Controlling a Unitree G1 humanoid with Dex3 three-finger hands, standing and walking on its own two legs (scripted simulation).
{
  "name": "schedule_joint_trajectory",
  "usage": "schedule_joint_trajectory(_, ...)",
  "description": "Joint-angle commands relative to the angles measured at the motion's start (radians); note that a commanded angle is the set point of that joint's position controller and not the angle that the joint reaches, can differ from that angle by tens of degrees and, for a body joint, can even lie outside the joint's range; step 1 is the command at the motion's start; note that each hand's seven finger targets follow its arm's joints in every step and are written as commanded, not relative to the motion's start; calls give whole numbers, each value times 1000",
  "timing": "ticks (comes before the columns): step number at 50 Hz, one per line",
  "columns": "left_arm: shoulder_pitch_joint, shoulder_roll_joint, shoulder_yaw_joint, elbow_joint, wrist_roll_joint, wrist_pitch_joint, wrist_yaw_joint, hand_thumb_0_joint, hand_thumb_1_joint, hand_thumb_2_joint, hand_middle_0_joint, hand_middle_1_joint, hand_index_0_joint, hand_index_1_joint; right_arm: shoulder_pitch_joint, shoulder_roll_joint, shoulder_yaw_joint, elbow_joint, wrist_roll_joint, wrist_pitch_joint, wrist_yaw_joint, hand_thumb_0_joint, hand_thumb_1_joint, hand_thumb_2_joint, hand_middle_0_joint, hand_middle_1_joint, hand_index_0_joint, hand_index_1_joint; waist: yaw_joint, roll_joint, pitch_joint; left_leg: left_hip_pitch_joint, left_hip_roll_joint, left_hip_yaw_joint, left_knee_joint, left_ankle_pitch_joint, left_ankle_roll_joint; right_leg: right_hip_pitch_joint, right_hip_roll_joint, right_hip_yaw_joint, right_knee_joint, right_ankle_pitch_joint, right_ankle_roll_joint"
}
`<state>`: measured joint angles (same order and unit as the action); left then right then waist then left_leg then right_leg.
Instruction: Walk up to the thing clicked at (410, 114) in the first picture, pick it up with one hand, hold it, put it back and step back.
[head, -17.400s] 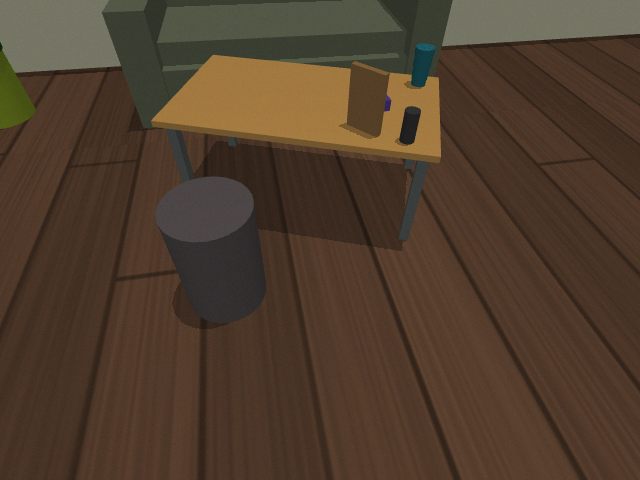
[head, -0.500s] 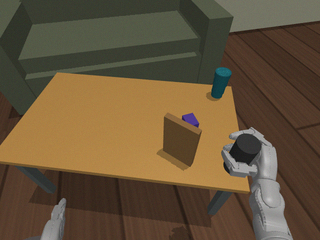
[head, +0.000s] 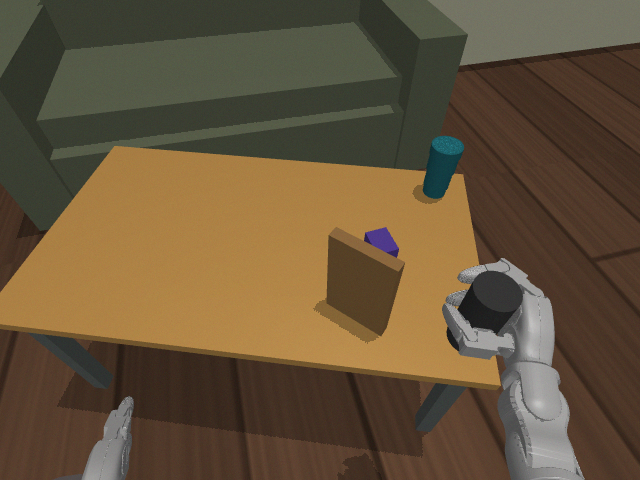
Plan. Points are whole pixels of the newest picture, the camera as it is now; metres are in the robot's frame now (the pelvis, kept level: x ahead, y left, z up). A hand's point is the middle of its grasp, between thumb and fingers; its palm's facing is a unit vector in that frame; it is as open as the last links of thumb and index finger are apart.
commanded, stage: hold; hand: right
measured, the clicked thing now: (480, 315) +0.33 -0.18 +0.04
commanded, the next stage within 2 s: crouch in 0.48 s
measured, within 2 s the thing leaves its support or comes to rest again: neither
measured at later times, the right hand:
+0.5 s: hand (474, 312) +0.33 -0.17 +0.06, palm faces +0.16 +0.99 +0.00, open 7.3 cm
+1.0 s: hand (462, 310) +0.36 -0.18 +0.00, palm faces +0.18 +0.98 +0.00, open 7.3 cm
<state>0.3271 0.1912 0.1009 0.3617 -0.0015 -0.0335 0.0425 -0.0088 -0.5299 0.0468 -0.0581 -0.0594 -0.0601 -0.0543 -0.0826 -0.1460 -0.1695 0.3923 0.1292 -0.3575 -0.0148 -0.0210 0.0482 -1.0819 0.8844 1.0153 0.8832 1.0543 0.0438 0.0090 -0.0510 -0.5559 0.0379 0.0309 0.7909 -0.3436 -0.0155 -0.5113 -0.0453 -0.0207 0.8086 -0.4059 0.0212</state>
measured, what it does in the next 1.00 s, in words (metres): stands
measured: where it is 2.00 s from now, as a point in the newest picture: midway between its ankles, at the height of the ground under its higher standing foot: outside the picture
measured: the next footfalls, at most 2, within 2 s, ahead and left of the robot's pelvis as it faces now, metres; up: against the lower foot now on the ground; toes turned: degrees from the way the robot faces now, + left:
none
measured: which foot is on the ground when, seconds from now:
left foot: down 0.00-1.00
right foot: down 0.00-1.00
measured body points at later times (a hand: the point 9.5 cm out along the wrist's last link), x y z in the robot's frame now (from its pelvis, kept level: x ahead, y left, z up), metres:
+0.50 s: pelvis +0.00 +0.00 +0.00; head +0.03 +0.00 +0.45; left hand +0.15 +0.26 -0.06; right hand +0.31 -0.22 +0.06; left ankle +0.03 +0.13 -0.71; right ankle +0.00 -0.13 -0.71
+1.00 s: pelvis -0.02 +0.00 -0.02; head +0.06 -0.02 +0.42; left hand +0.14 +0.27 -0.06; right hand +0.35 -0.23 +0.00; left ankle +0.03 +0.13 -0.71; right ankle +0.00 -0.13 -0.71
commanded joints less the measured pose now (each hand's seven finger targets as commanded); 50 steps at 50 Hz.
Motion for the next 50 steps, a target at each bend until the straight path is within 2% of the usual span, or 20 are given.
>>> schedule_joint_trajectory(1,-26,115,42,-140,1,-52,10,0,-546,47,-51,-58,-54,-56,-257,-101,-16,-249,9,-78,3,0,-531,-1337,1372,1447,1395,1447,-8,-7,-228,165,-18,0,-109,225,2,65,39,-5,-120,212,-24)
schedule_joint_trajectory(4,-69,177,88,-194,-2,-59,18,0,-547,49,-50,-56,-51,-56,-229,-113,-36,-202,8,-66,-2,0,-553,-1329,1377,1442,1396,1442,1,38,-232,162,-24,4,-118,198,0,75,34,0,-132,186,-27)
schedule_joint_trajectory(9,-35,132,53,-162,-2,-57,8,0,-536,42,-49,-56,-53,-52,-235,-102,-24,-212,12,-72,5,0,-495,-1304,1345,1418,1367,1418,-5,-6,-194,143,-25,9,-122,143,5,49,34,2,-149,139,-24)
schedule_joint_trajectory(11,-36,171,103,-157,0,-57,16,0,-539,42,-50,-54,-52,-51,-254,-120,-40,-217,7,-75,6,0,-510,-1306,1348,1418,1369,1418,9,8,-240,144,-26,7,-110,191,3,78,32,3,-136,183,-25)
schedule_joint_trajectory(13,-45,113,36,-162,1,-55,6,0,-545,46,-49,-56,-51,-54,-259,-85,-3,-244,11,-79,10,0,-497,-1307,1347,1420,1370,1420,-2,3,-235,155,-21,3,-111,197,5,61,36,0,-129,187,-25)
schedule_joint_trajectory(15,-47,153,80,-179,-2,-61,13,0,-542,45,-51,-56,-52,-54,-270,-108,-15,-254,9,-81,8,0,-499,-1314,1345,1423,1368,1423,2,-17,-274,162,-23,4,-103,209,6,92,34,3,-133,206,-21)
schedule_joint_trajectory(23,-33,130,56,-157,-3,-55,11,0,-544,48,-48,-53,-48,-53,-234,-121,-39,-247,8,-77,-3,0,-505,-1319,1362,1435,1384,1435,-17,-16,-248,165,-27,9,-112,185,8,80,33,5,-146,189,-20)
schedule_joint_trajectory(25,-53,130,51,-172,-1,-55,12,0,-542,47,-50,-57,-52,-54,-248,-94,-12,-214,11,-72,4,0,-513,-1321,1363,1435,1384,1435,4,21,-212,155,-24,4,-123,172,2,55,35,-1,-138,162,-26)
schedule_joint_trajectory(29,-61,170,92,-180,-1,-56,18,0,-548,60,-49,-65,-56,-59,-263,-126,-40,-232,10,-71,7,0,-438,-1303,1288,1402,1321,1402,7,16,-266,169,-17,-5,-117,216,1,80,37,-3,-124,201,-28)
schedule_joint_trajectory(30,-86,168,77,-210,-1,-63,18,0,-537,49,-43,-54,-46,-51,-251,-100,-12,-236,11,-69,9,0,-498,-1266,1335,1384,1350,1384,2,37,-252,173,-24,6,-117,210,0,75,33,2,-134,199,-27)
schedule_joint_trajectory(31,-38,103,23,-149,0,-56,11,0,-535,47,-44,-57,-49,-52,-265,-88,0,-238,10,-70,10,0,-495,-1289,1353,1409,1371,1409,-8,2,-242,175,-20,2,-115,212,3,72,37,-4,-131,201,-25)
schedule_joint_trajectory(32,-33,130,58,-146,-3,-56,14,0,-532,45,-44,-57,-50,-51,-245,-116,-39,-192,12,-71,9,0,-498,-1301,1361,1422,1380,1422,-1,15,-235,166,-19,-1,-115,218,1,70,37,-4,-124,205,-27)
schedule_joint_trajectory(37,-58,165,81,-186,3,-64,12,0,-529,41,-45,-56,-52,-49,-303,-130,-66,-119,4,-87,7,0,-470,-1330,1374,1452,1398,1452,19,24,-230,113,-25,3,-90,198,3,52,29,9,-116,194,-27)
schedule_joint_trajectory(38,-45,125,54,-163,4,-62,8,0,-538,47,-46,-56,-50,-51,-334,-102,-42,-119,4,-97,8,0,-472,-1335,1376,1455,1401,1455,23,15,-217,100,-21,-3,-89,187,4,39,32,4,-108,175,-28)
schedule_joint_trajectory(39,-55,159,80,-175,7,-68,12,0,-537,45,-45,-55,-51,-50,-347,-125,-70,-50,4,-104,10,0,-478,-1327,1373,1448,1397,1448,39,41,-185,70,-22,-5,-89,149,1,7,32,4,-100,130,-34)
schedule_joint_trajectory(41,-52,133,61,-172,13,-75,6,0,-536,43,-48,-57,-54,-51,-403,-143,-83,-19,0,-129,13,0,-461,-1314,1352,1430,1377,1430,40,35,-193,47,-14,-23,-78,107,0,-36,34,6,-74,88,-37)
schedule_joint_trajectory(42,-50,169,98,-178,16,-80,9,0,-537,42,-49,-57,-55,-51,-431,-159,-98,10,-7,-138,11,0,-459,-1316,1352,1432,1377,1432,54,32,-207,12,-13,-30,-66,87,1,-45,32,9,-60,65,-38)
schedule_joint_trajectory(45,-30,115,46,-225,28,-96,0,0,-538,42,-51,-58,-57,-52,-514,-163,-103,31,-15,-183,13,0,-436,-1311,1341,1426,1368,1426,56,31,-297,15,-11,-40,-17,127,-2,-64,35,12,-3,102,-36)
schedule_joint_trajectory(49,2,156,66,-281,44,-103,-5,0,-541,48,-51,-60,-57,-55,-577,-216,-144,137,-33,-212,16,0,-413,-1298,1327,1412,1354,1413,69,-11,-374,-44,-19,-32,57,179,4,-103,39,14,62,150,-30)
schedule_joint_trajectory(50,15,143,51,-278,46,-106,-10,0,-543,49,-52,-60,-57,-55,-594,-238,-161,143,-37,-219,16,0,-417,-1305,1329,1417,1356,1417,53,-37,-380,-61,-20,-27,73,163,7,-118,38,17,67,144,-27)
